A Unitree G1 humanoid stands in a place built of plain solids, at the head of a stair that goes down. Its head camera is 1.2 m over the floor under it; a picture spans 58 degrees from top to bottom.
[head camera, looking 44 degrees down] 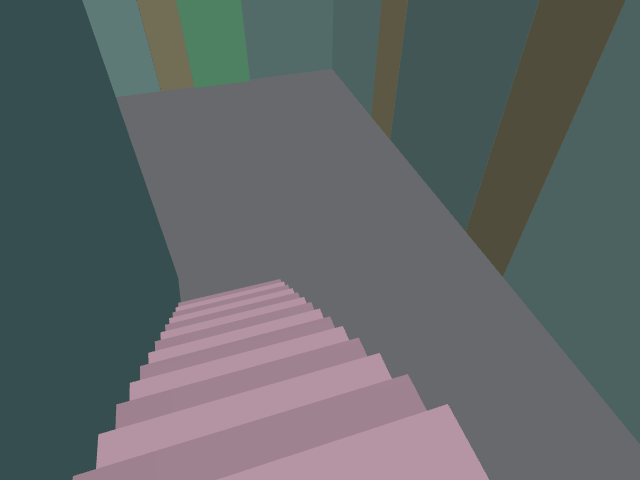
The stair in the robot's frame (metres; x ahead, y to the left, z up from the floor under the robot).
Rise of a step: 0.18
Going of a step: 0.20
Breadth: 1.18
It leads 18 degrees to the left of straight ahead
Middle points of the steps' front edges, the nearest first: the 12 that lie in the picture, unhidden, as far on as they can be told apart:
0.58 0.26 -0.18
0.77 0.32 -0.36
0.97 0.38 -0.54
1.16 0.44 -0.73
1.35 0.50 -0.91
1.55 0.56 -1.09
1.74 0.62 -1.27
1.93 0.68 -1.45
2.13 0.75 -1.63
2.32 0.81 -1.81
2.51 0.87 -1.99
2.71 0.93 -2.18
